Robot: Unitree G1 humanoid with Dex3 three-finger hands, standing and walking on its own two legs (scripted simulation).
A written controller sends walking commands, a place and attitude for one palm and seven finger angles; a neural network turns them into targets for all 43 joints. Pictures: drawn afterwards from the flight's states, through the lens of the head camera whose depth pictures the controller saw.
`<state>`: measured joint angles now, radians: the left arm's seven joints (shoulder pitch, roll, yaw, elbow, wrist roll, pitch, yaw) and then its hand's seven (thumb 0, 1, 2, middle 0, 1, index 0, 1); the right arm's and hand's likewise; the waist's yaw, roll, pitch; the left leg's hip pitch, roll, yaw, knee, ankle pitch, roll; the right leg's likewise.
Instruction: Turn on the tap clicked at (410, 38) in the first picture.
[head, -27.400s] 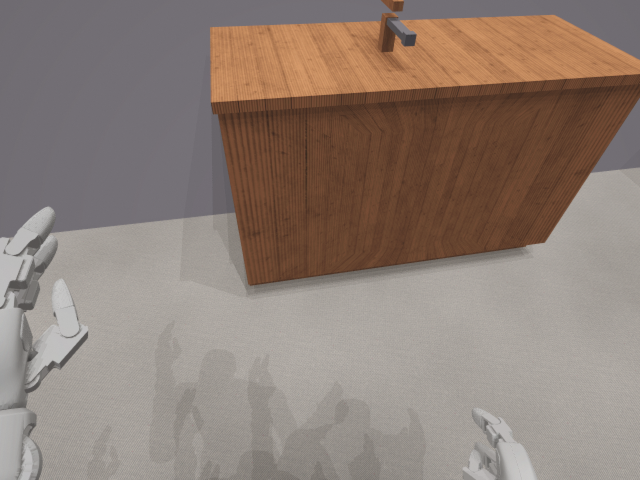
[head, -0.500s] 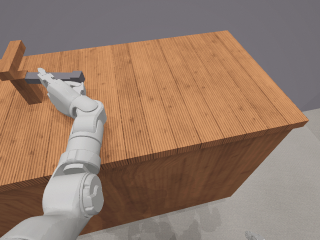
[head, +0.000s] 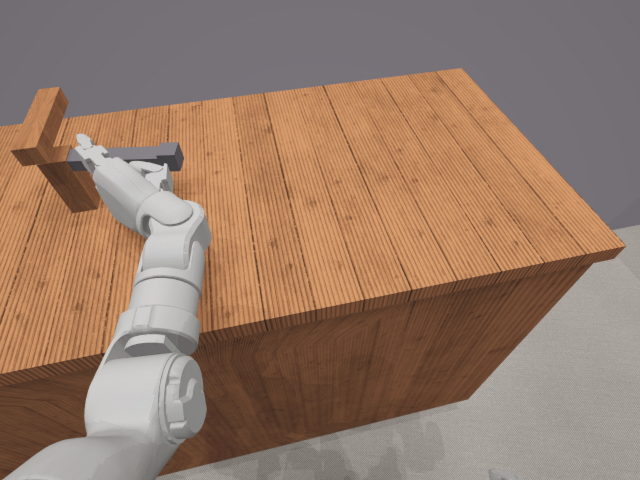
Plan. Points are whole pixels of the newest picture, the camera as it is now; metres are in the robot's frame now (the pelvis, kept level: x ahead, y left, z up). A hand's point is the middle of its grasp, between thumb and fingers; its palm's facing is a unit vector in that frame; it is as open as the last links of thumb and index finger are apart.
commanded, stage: lift the hand up off the lever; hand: left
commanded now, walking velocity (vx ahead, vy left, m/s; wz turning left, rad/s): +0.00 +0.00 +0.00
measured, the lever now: (170, 156) +0.50 +0.22 +0.13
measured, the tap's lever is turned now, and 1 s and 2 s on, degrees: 79 79 79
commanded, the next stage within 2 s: draw the hand back beside the body in 1.92 s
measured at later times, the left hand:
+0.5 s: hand (161, 164) +0.44 +0.21 +0.17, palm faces +0.80 -0.60 -0.07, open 7.8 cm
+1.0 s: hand (148, 152) +0.44 +0.22 +0.19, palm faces +0.81 -0.59 -0.07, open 7.8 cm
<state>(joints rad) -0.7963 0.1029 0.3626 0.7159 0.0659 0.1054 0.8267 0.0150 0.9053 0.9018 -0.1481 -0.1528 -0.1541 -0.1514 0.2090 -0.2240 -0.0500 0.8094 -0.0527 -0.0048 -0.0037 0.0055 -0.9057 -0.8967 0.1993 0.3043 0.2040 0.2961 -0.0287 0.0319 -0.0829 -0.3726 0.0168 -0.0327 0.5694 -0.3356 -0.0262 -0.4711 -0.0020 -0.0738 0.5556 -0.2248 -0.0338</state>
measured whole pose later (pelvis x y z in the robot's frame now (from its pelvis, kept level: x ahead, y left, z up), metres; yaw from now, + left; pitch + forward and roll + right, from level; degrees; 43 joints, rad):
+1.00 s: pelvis +0.01 -0.01 +0.01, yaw +0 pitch +5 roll +0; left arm -0.79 0.11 0.35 0.56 0.04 0.29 0.80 0.02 0.90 0.90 -0.15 -0.15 -0.15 -0.15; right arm 0.14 -0.22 -0.03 0.81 -0.03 -0.01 -0.04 0.01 -0.91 -0.90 0.20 0.30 0.20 0.30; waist 0.01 0.04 -0.06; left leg -0.25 0.03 -0.04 0.47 -0.30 -0.04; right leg -0.36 0.01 -0.08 0.48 -0.20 -0.05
